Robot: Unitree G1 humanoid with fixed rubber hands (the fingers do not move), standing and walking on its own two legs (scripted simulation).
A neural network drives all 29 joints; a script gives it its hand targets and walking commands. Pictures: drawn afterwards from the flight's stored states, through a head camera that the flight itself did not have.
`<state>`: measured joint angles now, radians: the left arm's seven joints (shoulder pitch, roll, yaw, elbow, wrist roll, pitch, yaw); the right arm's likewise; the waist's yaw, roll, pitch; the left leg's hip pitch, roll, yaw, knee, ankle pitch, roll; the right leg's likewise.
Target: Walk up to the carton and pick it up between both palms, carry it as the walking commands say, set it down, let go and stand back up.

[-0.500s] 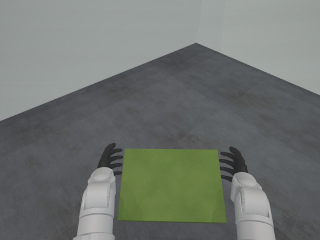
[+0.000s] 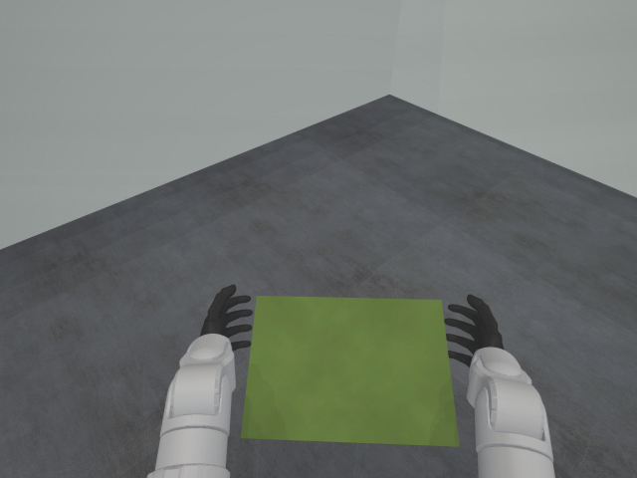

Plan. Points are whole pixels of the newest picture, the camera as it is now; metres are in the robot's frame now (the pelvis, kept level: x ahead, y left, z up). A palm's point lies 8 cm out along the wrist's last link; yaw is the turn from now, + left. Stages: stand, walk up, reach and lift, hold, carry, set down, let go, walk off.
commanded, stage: hold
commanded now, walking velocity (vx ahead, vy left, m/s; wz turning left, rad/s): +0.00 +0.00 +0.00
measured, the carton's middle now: (346, 373) +0.29 -0.02 -0.06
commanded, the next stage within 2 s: set down in 0.08 s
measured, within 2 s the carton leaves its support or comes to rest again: neither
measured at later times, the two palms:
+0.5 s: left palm (234, 333) +0.30 +0.14 +0.03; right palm (498, 354) +0.28 -0.21 +0.03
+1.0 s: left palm (244, 363) +0.32 +0.14 -0.09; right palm (463, 379) +0.30 -0.20 -0.09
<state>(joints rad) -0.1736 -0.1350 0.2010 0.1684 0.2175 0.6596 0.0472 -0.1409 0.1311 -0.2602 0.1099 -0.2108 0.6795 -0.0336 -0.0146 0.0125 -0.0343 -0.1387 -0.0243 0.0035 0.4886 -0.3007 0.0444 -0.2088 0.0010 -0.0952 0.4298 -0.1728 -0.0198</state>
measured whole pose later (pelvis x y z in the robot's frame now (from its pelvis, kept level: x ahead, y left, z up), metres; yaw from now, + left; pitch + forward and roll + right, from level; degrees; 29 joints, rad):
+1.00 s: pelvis -0.02 +0.00 -0.03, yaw +3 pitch +18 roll +0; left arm -0.43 -0.14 0.34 0.53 0.23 0.25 0.05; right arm -0.40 0.08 -0.44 0.47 -0.25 0.29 0.01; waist -0.07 0.04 -0.01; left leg -0.72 -0.09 -0.06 0.74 -0.32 0.05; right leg -0.78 0.03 0.03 0.69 -0.22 0.00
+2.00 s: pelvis -0.07 +0.00 -0.19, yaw +3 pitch +42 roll -1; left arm -0.86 -0.04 0.34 0.68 0.14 0.29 0.19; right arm -0.76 -0.03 -0.48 0.60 -0.14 0.31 -0.06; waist -0.05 0.04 -0.22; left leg -1.68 -0.13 -0.04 1.50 -0.54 0.03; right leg -1.73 0.07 0.03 1.41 -0.41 0.02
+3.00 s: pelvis -0.12 -0.02 -0.32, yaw +5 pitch +32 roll +1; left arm -1.43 0.19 0.30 0.71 0.03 0.29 0.21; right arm -1.33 -0.22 -0.42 0.58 -0.03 0.35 -0.13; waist -0.07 0.02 0.47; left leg -1.92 -0.17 -0.01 1.96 -0.59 -0.02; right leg -1.99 0.09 0.02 1.89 -0.44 0.01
